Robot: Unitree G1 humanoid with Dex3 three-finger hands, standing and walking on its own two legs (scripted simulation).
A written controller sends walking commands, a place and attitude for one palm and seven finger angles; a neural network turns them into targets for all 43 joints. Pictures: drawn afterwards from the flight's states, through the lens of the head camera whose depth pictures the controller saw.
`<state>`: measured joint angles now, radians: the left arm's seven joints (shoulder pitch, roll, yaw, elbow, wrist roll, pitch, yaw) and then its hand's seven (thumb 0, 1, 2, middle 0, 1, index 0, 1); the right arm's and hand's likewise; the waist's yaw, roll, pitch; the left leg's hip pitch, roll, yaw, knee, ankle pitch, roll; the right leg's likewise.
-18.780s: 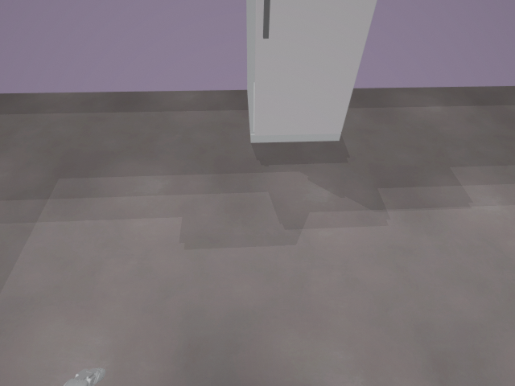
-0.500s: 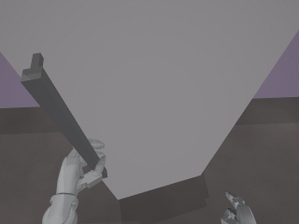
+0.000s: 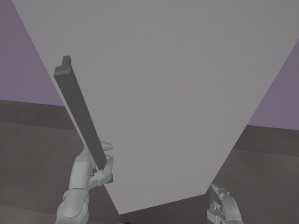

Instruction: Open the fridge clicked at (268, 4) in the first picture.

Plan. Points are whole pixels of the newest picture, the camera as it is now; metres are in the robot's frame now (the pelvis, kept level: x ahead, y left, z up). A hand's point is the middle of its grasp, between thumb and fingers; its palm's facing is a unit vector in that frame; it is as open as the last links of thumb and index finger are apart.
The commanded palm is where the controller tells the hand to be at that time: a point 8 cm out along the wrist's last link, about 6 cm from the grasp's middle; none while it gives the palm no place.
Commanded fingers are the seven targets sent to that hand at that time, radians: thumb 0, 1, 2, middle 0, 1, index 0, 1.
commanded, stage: walk backward, drawing the door open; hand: left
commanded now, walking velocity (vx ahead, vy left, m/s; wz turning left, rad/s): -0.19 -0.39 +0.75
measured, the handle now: (94, 136) +0.30 +0.14 +0.12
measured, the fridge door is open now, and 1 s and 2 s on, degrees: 21 58 72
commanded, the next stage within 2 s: stop walking and hold the door back in 1.24 s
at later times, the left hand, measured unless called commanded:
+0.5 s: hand out of the picture +0.13 +0.04 +0.04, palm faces +0.36 -0.92 -0.17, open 6.2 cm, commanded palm +0.08 +0.08 +0.04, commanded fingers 0.00 0.90 0.90 -0.45 -1.40 -0.45 -1.40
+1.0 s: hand out of the picture +0.03 -0.08 +0.04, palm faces +0.74 -0.65 -0.18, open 6.0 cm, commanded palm -0.04 -0.07 +0.04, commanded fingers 0.00 0.90 0.90 -0.45 -1.40 -0.45 -1.40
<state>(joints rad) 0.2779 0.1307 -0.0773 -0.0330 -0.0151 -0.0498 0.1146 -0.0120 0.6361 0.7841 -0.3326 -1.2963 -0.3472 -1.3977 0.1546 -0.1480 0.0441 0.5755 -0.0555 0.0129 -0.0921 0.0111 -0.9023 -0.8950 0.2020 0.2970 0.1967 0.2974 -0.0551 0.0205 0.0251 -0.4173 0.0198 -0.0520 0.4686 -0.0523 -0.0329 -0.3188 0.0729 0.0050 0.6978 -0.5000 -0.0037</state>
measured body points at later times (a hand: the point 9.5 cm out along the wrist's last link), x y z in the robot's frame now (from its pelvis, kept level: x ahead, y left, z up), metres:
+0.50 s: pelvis -0.07 -0.16 +0.00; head -0.03 -0.16 +0.45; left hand +0.11 +0.09 +0.05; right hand +0.14 -0.32 -0.12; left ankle -0.14 +0.05 -0.72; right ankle +0.06 -0.25 -0.70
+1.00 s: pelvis -0.05 -0.37 +0.02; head -0.03 -0.33 +0.47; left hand -0.02 -0.05 +0.05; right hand +0.20 -0.44 -0.09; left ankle -0.15 -0.24 -0.72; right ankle +0.10 -0.46 -0.65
